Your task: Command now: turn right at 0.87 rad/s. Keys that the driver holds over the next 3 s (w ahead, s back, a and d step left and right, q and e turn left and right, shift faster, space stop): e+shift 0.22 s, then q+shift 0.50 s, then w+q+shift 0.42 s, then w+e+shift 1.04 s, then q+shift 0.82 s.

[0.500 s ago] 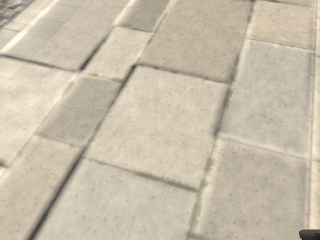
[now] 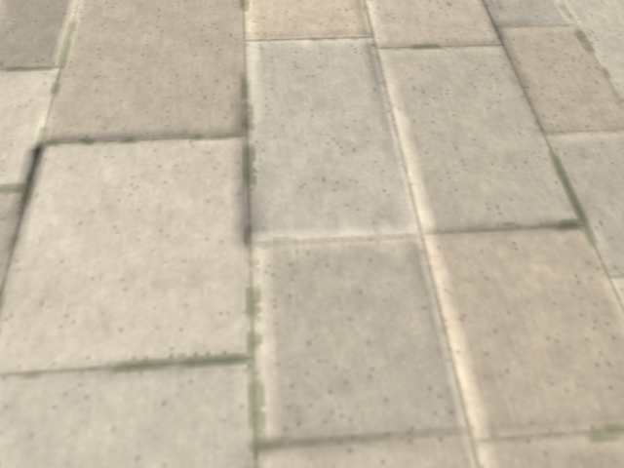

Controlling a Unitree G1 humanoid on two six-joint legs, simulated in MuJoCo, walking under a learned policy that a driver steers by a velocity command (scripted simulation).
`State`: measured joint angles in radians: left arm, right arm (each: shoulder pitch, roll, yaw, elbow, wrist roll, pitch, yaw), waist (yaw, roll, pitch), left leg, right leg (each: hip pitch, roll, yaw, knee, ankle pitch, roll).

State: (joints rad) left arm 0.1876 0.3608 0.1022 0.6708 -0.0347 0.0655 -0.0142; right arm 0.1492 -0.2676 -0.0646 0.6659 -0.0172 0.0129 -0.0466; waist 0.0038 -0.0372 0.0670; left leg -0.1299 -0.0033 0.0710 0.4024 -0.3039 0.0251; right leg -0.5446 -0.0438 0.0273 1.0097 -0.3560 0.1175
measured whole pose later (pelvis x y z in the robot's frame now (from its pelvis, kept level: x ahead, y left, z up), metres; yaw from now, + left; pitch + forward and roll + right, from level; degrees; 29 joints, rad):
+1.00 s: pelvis +0.15 -0.01 +0.01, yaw +13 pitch +3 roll -4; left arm 0.05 0.34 0.09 0.70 -0.02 -0.09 -0.03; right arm 0.41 -0.30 -0.05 0.65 0.03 -0.02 -0.03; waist -0.05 -0.02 0.00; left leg -0.11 -0.04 -0.23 0.36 -0.29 0.07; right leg -0.52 0.02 0.12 0.66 -0.17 0.07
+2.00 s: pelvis +0.87 +0.13 -0.05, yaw -8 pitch -1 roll +3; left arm 0.10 0.35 0.06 0.59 -0.05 -0.02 -0.06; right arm 0.37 -0.32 -0.07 0.80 0.01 -0.07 0.00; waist -0.03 -0.01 0.08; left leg 0.13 0.07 0.17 0.89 -0.48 -0.05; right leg -0.61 0.03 -0.09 0.81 -0.21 -0.16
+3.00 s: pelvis +1.44 -0.01 +0.00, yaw +9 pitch +0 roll -1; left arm 0.08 0.30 0.06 0.68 0.02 -0.04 0.02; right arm 0.21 -0.36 -0.09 0.60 0.03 0.06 -0.03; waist -0.04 0.04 0.05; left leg -0.39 -0.22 -0.32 0.79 -0.46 -0.01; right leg -0.31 0.08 0.13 0.44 -0.12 0.00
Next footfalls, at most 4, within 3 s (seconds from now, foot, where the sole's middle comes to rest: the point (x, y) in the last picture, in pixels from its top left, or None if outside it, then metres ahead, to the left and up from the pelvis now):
0.16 right None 0.06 -0.15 -0.78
0.68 left None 0.10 0.07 -0.78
1.14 right None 0.39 -0.12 -0.78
1.54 left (188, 385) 0.60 0.28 -0.78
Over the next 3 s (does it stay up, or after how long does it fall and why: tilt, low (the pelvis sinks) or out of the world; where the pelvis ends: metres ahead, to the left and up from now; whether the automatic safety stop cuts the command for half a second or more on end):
stays up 1.44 -0.01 0.00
